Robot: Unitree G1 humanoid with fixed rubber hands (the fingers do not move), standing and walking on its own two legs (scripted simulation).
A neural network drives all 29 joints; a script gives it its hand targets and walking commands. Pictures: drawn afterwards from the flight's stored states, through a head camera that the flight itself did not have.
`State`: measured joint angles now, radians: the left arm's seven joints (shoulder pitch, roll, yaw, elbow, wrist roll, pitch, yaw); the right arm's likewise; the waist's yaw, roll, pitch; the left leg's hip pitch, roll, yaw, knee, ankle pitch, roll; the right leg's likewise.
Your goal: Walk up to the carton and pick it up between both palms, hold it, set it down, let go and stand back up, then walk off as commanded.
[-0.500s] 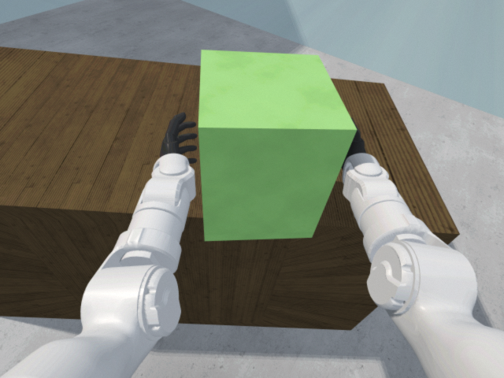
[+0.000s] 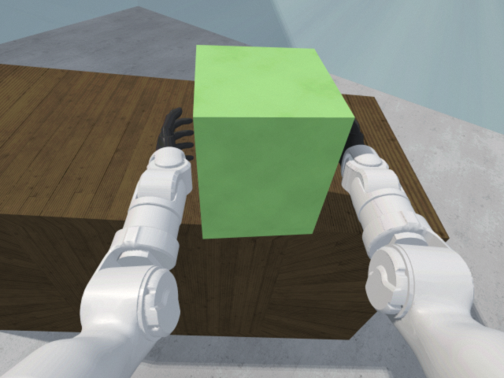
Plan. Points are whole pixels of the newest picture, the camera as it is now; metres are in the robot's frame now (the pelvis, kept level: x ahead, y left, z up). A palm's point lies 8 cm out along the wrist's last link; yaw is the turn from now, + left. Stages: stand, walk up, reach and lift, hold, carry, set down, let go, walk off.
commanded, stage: reach and lift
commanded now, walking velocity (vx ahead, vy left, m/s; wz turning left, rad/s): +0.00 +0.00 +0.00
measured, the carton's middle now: (257, 145) +0.48 +0.02 +0.14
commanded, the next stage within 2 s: hold in 1.48 s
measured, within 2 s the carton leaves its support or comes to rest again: neither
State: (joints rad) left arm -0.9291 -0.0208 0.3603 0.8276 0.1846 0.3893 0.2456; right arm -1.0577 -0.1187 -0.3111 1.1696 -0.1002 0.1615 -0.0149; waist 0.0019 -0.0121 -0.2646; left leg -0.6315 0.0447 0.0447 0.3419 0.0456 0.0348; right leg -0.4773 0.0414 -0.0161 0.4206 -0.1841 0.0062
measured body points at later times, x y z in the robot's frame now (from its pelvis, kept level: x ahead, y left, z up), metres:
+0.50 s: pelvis +0.00 +0.01 +0.00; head -0.03 +0.03 +0.45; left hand +0.43 +0.17 +0.17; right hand +0.44 -0.12 +0.20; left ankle +0.12 +0.10 -0.73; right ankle +0.00 -0.13 -0.73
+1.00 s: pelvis +0.01 +0.00 +0.00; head -0.03 +0.03 +0.45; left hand +0.43 +0.16 +0.20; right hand +0.44 -0.13 +0.22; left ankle +0.12 +0.10 -0.73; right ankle +0.00 -0.13 -0.73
